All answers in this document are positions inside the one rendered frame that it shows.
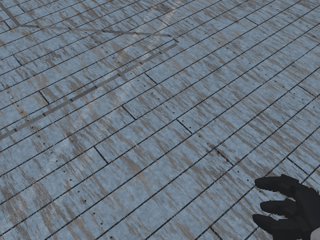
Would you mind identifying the robot right forearm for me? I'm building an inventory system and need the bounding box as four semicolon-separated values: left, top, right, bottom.
310;227;320;240

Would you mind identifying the right robot hand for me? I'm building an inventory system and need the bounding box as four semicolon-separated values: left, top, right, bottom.
252;174;320;240

